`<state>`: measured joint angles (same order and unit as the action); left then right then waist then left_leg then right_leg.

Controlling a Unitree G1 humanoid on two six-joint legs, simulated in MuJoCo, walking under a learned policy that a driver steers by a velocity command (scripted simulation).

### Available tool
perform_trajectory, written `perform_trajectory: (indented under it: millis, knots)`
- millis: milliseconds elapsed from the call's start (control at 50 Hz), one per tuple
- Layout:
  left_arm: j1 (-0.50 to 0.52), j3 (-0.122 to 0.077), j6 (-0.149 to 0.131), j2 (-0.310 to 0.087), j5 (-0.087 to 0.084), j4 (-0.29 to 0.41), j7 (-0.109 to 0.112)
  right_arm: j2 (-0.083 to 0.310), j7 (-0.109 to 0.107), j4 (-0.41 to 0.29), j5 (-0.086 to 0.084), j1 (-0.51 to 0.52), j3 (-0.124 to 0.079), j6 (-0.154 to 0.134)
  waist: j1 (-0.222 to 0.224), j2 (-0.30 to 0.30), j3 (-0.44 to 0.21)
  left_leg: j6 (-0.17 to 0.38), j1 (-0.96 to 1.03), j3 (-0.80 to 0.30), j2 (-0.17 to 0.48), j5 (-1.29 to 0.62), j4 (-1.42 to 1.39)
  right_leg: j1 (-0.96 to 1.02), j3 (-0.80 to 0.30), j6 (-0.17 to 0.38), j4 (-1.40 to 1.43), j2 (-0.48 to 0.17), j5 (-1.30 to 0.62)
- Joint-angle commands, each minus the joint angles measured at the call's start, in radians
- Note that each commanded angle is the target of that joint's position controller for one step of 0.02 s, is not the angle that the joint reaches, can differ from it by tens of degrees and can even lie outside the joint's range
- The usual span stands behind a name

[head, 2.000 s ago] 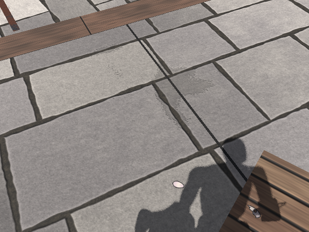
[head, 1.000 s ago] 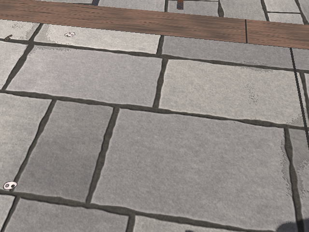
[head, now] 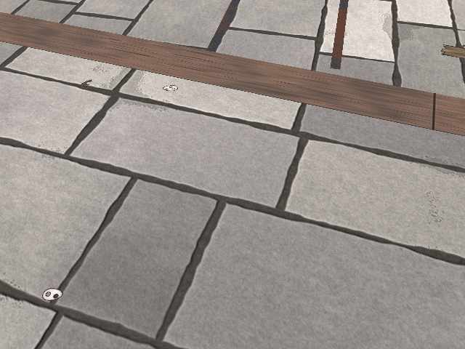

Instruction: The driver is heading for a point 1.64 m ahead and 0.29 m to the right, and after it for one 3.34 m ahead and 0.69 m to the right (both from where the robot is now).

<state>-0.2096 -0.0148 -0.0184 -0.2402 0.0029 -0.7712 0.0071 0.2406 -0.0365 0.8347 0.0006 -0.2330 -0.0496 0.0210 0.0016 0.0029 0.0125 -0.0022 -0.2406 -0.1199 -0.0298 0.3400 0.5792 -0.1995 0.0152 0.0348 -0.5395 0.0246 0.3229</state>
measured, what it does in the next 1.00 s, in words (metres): steps on the spot: right foot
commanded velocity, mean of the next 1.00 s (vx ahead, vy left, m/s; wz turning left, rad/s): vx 0.08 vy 0.00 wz -0.18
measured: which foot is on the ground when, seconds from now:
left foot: down 0.00-0.86, up 0.88-1.00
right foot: down 0.00-0.64, up 0.66-0.86, down 0.88-1.00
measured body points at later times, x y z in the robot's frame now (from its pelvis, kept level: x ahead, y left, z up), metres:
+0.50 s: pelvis +0.03 +0.02 +0.00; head +0.04 +0.03 +0.45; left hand +0.11 +0.29 -0.13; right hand +0.13 -0.24 -0.13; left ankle +0.01 +0.13 -0.73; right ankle -0.02 -0.11 -0.73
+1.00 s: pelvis +0.02 -0.05 +0.01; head +0.02 -0.09 +0.45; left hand +0.10 +0.22 -0.11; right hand +0.10 -0.35 -0.12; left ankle +0.06 +0.11 -0.66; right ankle -0.04 -0.12 -0.73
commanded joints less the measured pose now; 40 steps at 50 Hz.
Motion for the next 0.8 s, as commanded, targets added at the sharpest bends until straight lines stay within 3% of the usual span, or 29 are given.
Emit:
perform_trajectory:
  millis: [20,60,80,100,120,140,160,240,340,480,560,620,640,660,680,700,720,740,760,800]
  knots:
    - [0.001,-0.035,-0.013,-0.149,-0.004,0.038,0.019,0.075,-0.002,-0.082,-0.004,0.079,-0.017,-0.044,0.009,-0.136,0.129,0.014,-0.167,0.071,0.024,0.031,0.047,-0.058,-0.392,0.167,0.312,-0.285,0.315]
    - [0.056,-0.021,-0.023,-0.111,0.008,0.041,0.02,0.056,0.006,-0.051,0.014,0.022,-0.01,-0.059,-0.037,-0.114,0.068,0.016,0.016,0.04,0.054,-0.124,-0.085,-0.107,-0.259,0.108,0.212,-0.208,0.004]
    - [0.058,-0.021,-0.024,-0.108,0.012,0.049,0.019,0.098,0.011,-0.03,0.018,-0.003,-0.019,-0.059,-0.024,-0.052,0.034,0.024,0.054,-0.001,0.056,-0.27,-0.109,-0.089,-0.135,0.046,0.131,-0.11,-0.108]
    - [0.019,-0.027,-0.027,-0.117,0.012,0.05,0.018,0.149,0.014,-0.016,0.005,0.006,-0.033,-0.056,0.017,0.064,0.004,0.049,0.062,-0.023,0.059,-0.374,-0.09,-0.05,-0.035,-0.005,0.06,-0.032,-0.169]
    - [-0.019,-0.024,-0.028,-0.112,0.014,0.031,0.019,0.117,0.014,-0.016,-0.003,0.014,-0.024,-0.054,0.019,0.093,-0.046,0.071,0.092,-0.035,0.073,-0.433,-0.091,-0.018,-0.025,-0.033,0.04,-0.026,-0.205]
    - [-0.03,-0.023,-0.027,-0.113,0.005,0.019,0.018,0.095,0.014,-0.011,-0.004,0.019,-0.016,-0.051,0.018,0.078,-0.054,0.077,0.106,-0.037,0.078,-0.49,-0.084,-0.005,-0.031,-0.04,0.04,-0.032,-0.245]
    - [-0.03,-0.023,-0.022,-0.116,-0.001,0.011,0.02,0.099,0.015,-0.004,-0.004,0.016,-0.016,-0.049,0.012,0.049,-0.064,0.079,0.119,-0.036,0.079,-0.548,-0.075,0.007,-0.032,-0.039,0.03,-0.037,-0.29]
    - [-0.041,-0.022,0.004,-0.117,-0.003,-0.013,0.022,0.114,0.017,0.04,-0.007,0.013,-0.015,-0.045,0.01,0.036,-0.079,0.079,0.154,-0.03,0.084,-0.674,-0.07,0.039,-0.043,-0.037,0.041,-0.053,-0.353]
    - [-0.033,-0.025,0.019,-0.125,-0.003,-0.053,0.027,0.118,0.013,0.084,-0.008,0.048,-0.015,-0.032,0.009,0.01,-0.045,0.07,0.146,-0.019,0.073,-0.618,-0.1,0.063,-0.042,-0.043,0.083,-0.058,-0.35]
    - [-0.022,-0.026,0.019,-0.128,0.0,-0.11,0.034,0.113,0.008,0.143,-0.006,0.086,-0.015,-0.022,0.007,0.001,-0.019,0.062,0.137,-0.004,0.059,-0.512,-0.138,0.072,-0.037,-0.048,0.121,-0.06,-0.308]
    - [0.039,-0.037,0.017,-0.168,-0.014,-0.086,0.034,0.172,-0.015,0.144,-0.007,0.1,-0.039,-0.01,-0.011,0.008,-0.015,0.072,0.176,0.012,0.067,-0.441,-0.124,-0.031,-0.06,-0.029,0.068,-0.047,-0.312]
    - [0.057,-0.039,0.023,-0.149,-0.021,-0.058,0.036,0.197,-0.03,0.15,-0.009,0.054,-0.057,0.002,-0.028,0.063,-0.024,0.137,0.173,-0.053,0.152,-0.367,-0.164,-0.119,-0.057,-0.029,-0.065,-0.018,-0.232]
    - [0.053,-0.04,0.028,-0.14,-0.021,-0.052,0.037,0.204,-0.034,0.148,-0.006,0.048,-0.06,0.003,-0.029,0.103,-0.021,0.18,0.162,-0.101,0.217,-0.367,-0.2,-0.151,-0.039,-0.038,-0.142,-0.003,-0.126]
    - [0.039,-0.043,0.034,-0.132,-0.02,-0.051,0.037,0.201,-0.038,0.13,0.0,0.082,-0.057,0.0,-0.024,0.171,-0.021,0.242,0.13,-0.162,0.305,-0.404,-0.236,-0.178,-0.022,-0.046,-0.289,0.007,0.154]
    - [0.048,-0.053,0.041,-0.149,-0.025,-0.043,0.035,0.193,-0.04,0.11,0.013,0.094,-0.051,-0.008,-0.037,0.184,-0.01,0.308,0.102,-0.22,0.395,-0.467,-0.273,-0.235,-0.048,-0.057,-0.496,-0.018,0.343]
    - [0.033,-0.062,0.049,-0.16,-0.034,-0.04,0.033,0.195,-0.042,0.094,0.011,0.13,-0.047,-0.018,-0.01,0.139,0.007,0.315,0.07,-0.205,0.418,-0.471,-0.287,-0.261,-0.089,-0.064,-0.578,-0.058,0.361]
    - [0.007,-0.064,0.056,-0.154,-0.036,-0.041,0.031,0.202,-0.043,0.078,-0.004,0.19,-0.047,-0.027,0.027,0.113,0.021,0.27,0.042,-0.144,0.388,-0.423,-0.286,-0.251,-0.108,-0.064,-0.534,-0.098,0.311]
    - [0.0,-0.061,0.058,-0.143,-0.028,-0.043,0.029,0.206,-0.043,0.071,-0.013,0.223,-0.048,-0.033,0.037,0.101,0.023,0.23,0.035,-0.083,0.35,-0.41,-0.28,-0.232,-0.084,-0.068,-0.456,-0.108,0.258]
    - [0.005,-0.057,0.056,-0.13,-0.021,-0.04,0.025,0.218,-0.043,0.071,-0.015,0.233,-0.051,-0.032,0.031,0.095,0.01,0.208,0.032,-0.03,0.324,-0.436,-0.265,-0.192,-0.053,-0.074,-0.385,-0.107,0.216]
    - [-0.013,-0.057,0.051,-0.127,-0.029,-0.039,0.006,0.24,-0.035,0.081,-0.023,0.199,-0.058,-0.024,0.024,0.111,-0.04,0.185,0.007,0.035,0.288,-0.21,-0.273,-0.072,0.015,-0.062,-0.243,-0.085,0.128]
Velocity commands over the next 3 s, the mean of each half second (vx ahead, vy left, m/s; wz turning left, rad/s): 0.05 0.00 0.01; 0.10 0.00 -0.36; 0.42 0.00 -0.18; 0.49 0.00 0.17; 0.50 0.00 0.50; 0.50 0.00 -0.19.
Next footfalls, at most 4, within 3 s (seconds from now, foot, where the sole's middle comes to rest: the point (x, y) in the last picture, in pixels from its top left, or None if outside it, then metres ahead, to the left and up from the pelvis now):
0.88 right None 0.00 -0.12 -0.77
1.40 left None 0.41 -0.04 -0.77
1.88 right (369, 322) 0.61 -0.37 -0.77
2.42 left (283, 238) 0.91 -0.14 -0.77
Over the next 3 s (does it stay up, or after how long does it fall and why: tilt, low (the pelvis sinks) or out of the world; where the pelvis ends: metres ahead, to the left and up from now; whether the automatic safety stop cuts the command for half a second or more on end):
stays up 1.08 -0.24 -0.02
